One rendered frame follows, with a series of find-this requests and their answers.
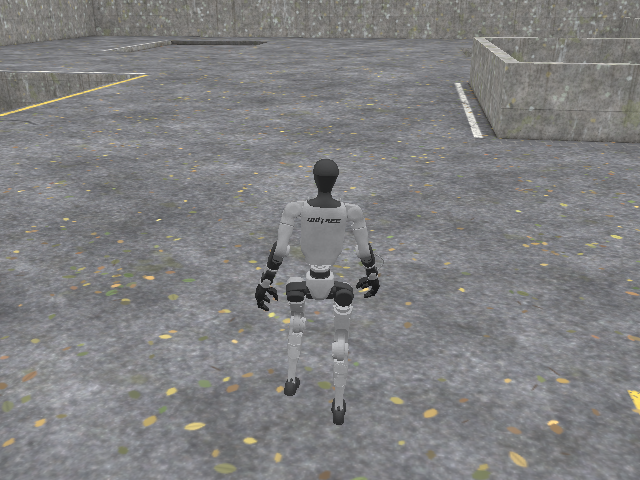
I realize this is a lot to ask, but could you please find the left robot hand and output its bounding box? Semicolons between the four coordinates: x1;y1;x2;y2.
255;284;278;311

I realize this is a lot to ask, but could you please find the robot right upper arm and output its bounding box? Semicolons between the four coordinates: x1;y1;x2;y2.
345;203;371;258

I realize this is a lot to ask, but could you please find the right robot hand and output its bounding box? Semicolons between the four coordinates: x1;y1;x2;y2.
356;277;380;298

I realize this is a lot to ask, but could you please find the robot left upper arm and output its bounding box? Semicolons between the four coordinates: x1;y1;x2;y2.
274;201;304;258

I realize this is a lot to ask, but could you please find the right robot thigh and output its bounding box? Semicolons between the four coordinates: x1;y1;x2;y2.
332;281;354;361

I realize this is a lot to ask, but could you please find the right robot forearm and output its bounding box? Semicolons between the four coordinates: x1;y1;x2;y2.
360;243;378;280

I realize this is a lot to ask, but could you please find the left robot foot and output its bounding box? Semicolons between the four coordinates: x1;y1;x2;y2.
284;377;300;396

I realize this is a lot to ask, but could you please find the left robot forearm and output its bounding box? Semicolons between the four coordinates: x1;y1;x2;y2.
259;241;283;288

